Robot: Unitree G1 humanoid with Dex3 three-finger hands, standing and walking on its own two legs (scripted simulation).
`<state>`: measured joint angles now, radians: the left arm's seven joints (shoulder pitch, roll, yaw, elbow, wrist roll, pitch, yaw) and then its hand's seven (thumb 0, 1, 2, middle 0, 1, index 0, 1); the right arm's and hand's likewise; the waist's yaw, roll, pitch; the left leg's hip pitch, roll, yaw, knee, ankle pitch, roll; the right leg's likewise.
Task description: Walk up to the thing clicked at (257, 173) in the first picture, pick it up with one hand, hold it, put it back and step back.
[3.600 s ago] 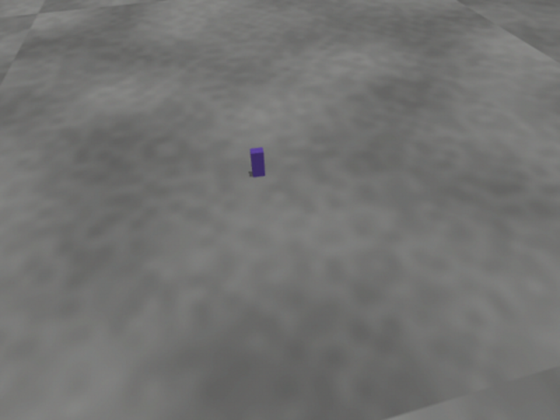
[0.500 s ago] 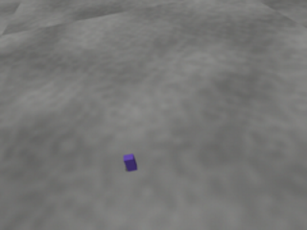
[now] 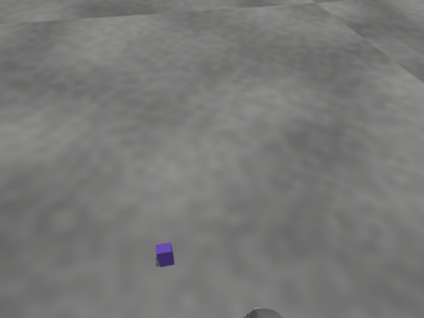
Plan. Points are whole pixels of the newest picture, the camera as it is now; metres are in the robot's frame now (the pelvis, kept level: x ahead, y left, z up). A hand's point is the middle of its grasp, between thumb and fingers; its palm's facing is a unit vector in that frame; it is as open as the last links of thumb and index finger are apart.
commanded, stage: walk up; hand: left
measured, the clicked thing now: (165, 255) +0.50 +0.19 -0.69
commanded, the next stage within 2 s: stand in 1.82 s
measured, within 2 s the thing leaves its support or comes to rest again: neither
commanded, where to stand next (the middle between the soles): +0.16 -0.01 m, yaw -1 degrees
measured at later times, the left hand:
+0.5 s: hand (85, 317) +0.17 +0.27 -0.16, palm faces -0.03 -0.93 -0.37, open 7.4 cm
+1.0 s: hand (97, 297) +0.20 +0.25 -0.14, palm faces -0.02 -0.94 -0.34, open 7.4 cm
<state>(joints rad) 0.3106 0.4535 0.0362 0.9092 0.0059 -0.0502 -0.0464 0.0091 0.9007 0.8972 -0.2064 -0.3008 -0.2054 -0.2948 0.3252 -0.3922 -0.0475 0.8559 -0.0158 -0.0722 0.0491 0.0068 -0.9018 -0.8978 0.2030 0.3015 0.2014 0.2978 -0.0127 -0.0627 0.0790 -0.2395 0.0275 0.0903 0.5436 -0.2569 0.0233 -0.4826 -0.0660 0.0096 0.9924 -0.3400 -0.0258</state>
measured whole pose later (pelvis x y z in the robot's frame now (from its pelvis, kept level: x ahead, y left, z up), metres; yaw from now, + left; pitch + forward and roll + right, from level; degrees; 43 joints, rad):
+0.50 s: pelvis +0.09 +0.00 -0.01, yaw -1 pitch -3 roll +1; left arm 0.20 0.40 0.01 0.93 0.01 -0.01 -0.02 0.01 0.90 0.90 -0.21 -0.30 -0.21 -0.30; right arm 0.24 -0.40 -0.04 0.97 -0.02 -0.03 0.01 0.01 -0.90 -0.90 0.20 0.30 0.20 0.30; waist 0.02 -0.01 0.07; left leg -0.33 0.01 0.05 0.67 -0.29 0.01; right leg -0.38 -0.06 -0.01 0.71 -0.30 0.00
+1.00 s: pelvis +0.13 +0.00 +0.01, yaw -1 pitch -2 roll +0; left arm 0.08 0.35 -0.02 1.15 0.00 -0.02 -0.02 0.01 0.90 0.90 -0.21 -0.30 -0.21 -0.29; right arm 0.03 -0.36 0.00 1.11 0.00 -0.02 0.01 0.01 -0.90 -0.90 0.20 0.30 0.20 0.30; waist 0.02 0.01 0.05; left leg -0.14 0.03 0.04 0.40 -0.21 -0.01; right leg -0.17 -0.03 -0.02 0.40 -0.19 0.02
